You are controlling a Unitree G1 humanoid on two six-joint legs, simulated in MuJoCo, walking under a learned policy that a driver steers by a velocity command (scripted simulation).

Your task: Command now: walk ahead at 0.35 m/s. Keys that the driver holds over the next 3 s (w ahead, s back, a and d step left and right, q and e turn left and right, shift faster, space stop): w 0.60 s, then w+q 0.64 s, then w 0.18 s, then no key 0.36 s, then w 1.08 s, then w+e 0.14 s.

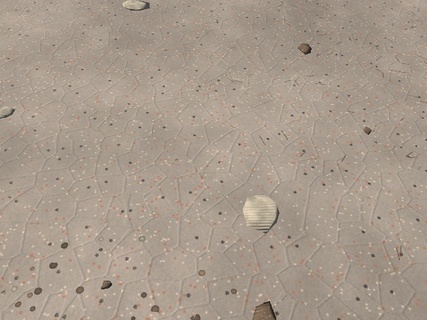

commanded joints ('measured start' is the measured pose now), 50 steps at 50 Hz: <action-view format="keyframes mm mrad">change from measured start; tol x32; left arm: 1 -142 71 9 -135 -17 -56 -5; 17 -510 43 2 -276 -2 -72 -68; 23 109 281 95 -123 26 -61 -49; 50 -19 164 34 -137 46 -21 11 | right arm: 1 253 -177 -28 33 -14 -25 14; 23 292 0 20 -85 -24 15 -1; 45 -362 -80 -14 -347 8 6 55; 50 102 -302 -115 -287 8 24 44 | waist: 1 -69 222 123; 17 -55 134 174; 23 127 -160 -379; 34 -13 -12 69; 50 -151 101 -220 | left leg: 1 314 417 -742 -426 -265 218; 8 305 215 -208 -424 398 110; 16 244 239 -122 -480 422 119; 21 307 224 -53 -40 1034 53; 24 -413 -37 -202 805 -234 -15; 45 -514 96 -29 30 303 21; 50 276 121 -209 -33 217 185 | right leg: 1 -603 -3 34 468 -83 -30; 18 -382 -26 -102 -156 432 -41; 21 31 53 -146 -151 386 -107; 23 680 -361 541 -237 67 -338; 30 -22 -204 158 -552 340 -213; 42 197 -224 -122 -586 481 -152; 48 347 -262 -207 -218 1113 -90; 50 7 -175 -254 328 824 -16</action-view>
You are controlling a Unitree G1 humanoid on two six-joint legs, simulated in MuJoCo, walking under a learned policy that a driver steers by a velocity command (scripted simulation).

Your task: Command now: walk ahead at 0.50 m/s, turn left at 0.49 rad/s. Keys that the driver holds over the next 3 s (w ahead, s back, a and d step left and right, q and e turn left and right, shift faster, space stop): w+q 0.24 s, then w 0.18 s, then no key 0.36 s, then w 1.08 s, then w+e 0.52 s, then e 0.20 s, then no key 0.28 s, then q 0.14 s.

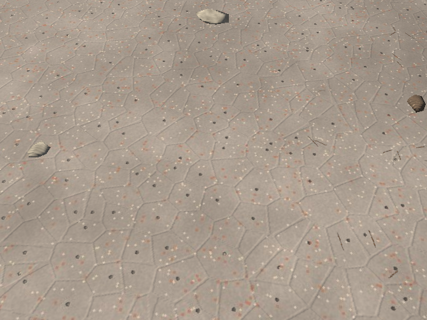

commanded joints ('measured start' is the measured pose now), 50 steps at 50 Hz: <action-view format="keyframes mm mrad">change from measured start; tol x32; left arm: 1 88 -1 -28 -128 27 -43 -13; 19 -408 89 8 -305 -3 -82 -41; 27 35 178 45 -210 -2 -80 -58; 50 -314 100 5 -225 -19 -50 -31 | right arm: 1 356 -333 -105 5 2 1 -16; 50 397 -201 -62 27 -22 6 -79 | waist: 1 -87 267 -362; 22 -92 103 -2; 26 -6 -311 -436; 50 -135 237 33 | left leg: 1 915 329 -795 -177 -192 319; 10 326 148 -342 -381 251 202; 19 407 145 -325 -319 69 109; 24 507 96 -310 6 488 26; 26 12 -131 -209 616 -512 -99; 28 -118 -64 -277 742 -516 -116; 45 302 34 -63 -88 -207 -66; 50 589 357 -610 -369 -287 172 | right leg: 1 -712 79 127 860 -43 -7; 16 -578 -9 225 105 654 32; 22 -598 0 238 -1 476 -47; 26 300 -396 725 37 1090 -371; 34 -295 -181 330 -146 1084 -253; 43 -395 -175 423 -271 -38 -200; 50 -846 45 188 405 -80 -69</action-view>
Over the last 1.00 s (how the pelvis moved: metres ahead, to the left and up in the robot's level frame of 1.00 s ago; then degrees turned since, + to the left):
0.54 0.02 -0.01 10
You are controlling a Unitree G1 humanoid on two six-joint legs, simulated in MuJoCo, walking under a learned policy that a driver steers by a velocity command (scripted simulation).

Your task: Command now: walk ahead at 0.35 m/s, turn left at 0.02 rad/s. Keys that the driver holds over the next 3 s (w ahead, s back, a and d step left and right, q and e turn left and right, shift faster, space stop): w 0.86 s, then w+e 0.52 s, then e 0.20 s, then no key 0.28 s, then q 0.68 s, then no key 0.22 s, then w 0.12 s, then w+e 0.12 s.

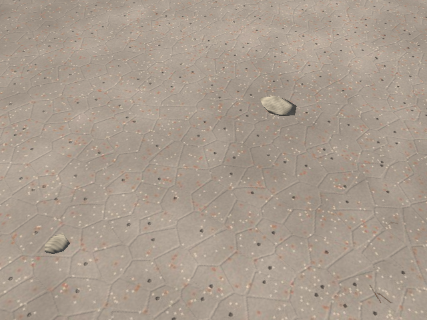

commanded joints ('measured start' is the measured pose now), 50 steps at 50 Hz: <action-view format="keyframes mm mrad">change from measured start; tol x32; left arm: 1 -144 116 27 -116 -12 -51 -13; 50 151 106 44 -4 -23 -16 12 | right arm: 1 183 -178 -51 1 -5 -38 3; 38 -356 -65 0 -156 19 -59 65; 45 174 -260 -69 -26 -6 -53 53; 50 -77 -91 -20 -33 -17 -72 50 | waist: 1 -81 215 79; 15 61 134 12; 17 112 -265 -195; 39 77 -35 125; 45 -103 272 -398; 50 -8 118 3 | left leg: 1 345 352 -525 -287 13 262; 14 89 216 -122 -272 210 123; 19 -554 29 -98 752 -196 12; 40 -385 39 18 -27 273 46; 43 132 0 46 -34 278 127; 45 707 409 -675 -147 61 322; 50 138 246 -199 -350 159 176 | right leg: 1 -538 -49 55 327 -171 -10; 15 138 -27 -28 -118 259 -19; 17 590 -375 548 -287 13 -214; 24 168 -257 305 -488 201 -165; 42 408 -261 73 -213 941 -92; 44 -63 -109 4 359 566 -9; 45 -315 28 100 594 -182 15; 50 -285 -166 140 537 107 8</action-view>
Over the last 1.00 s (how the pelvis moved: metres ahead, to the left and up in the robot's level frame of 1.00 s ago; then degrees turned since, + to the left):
0.43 0.02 0.02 14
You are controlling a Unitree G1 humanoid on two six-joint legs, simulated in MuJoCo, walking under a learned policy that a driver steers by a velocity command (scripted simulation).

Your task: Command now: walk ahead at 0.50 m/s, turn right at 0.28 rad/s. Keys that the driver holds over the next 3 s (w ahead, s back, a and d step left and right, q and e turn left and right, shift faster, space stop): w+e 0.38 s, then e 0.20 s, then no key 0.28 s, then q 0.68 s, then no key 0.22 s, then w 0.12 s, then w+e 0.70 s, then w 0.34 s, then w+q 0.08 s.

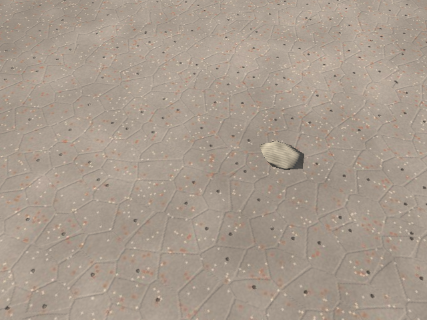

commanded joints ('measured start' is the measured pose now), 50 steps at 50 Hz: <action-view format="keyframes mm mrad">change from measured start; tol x16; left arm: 1 35 68 29 -49 -2 12 6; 16 -329 23 15 -244 16 21 -56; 22 76 317 126 -188 26 36 -19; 28 -141 131 64 -281 30 19 -15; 50 -74 115 28 -198 53 78 36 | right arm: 1 30 -83 -25 -17 -11 -25 -1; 22 166 -83 -24 -7 -23 29 -53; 50 -83 -171 -24 -70 6 58 -13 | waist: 1 -11 123 -65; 17 -72 76 44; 23 62 -163 -475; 28 -36 28 -148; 43 -7 -81 -130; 50 16 180 -157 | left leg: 1 180 269 -254 -311 31 133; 15 412 305 81 -295 305 100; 20 418 279 149 159 919 31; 21 239 228 154 430 733 -25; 22 -205 42 125 818 -203 -107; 23 -332 -59 -125 1024 -528 -120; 36 -168 71 -135 359 33 -140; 43 -73 46 -131 91 6 -82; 46 255 224 -308 8 719 56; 50 145 209 -407 -19 357 135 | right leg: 1 -178 -102 59 12 108 6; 10 -282 -84 7 -371 474 32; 17 -311 -32 -105 -519 288 -31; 21 309 73 -92 -634 353 -145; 23 788 -345 735 -749 701 -442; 26 456 -201 329 -759 816 -287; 32 177 -122 170 -815 964 -245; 43 236 -125 223 -702 664 -155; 47 122 58 74 -577 66 27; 50 119 71 18 -590 78 44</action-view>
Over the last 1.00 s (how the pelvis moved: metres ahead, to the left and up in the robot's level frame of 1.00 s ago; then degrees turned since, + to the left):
0.47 -0.02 0.00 -2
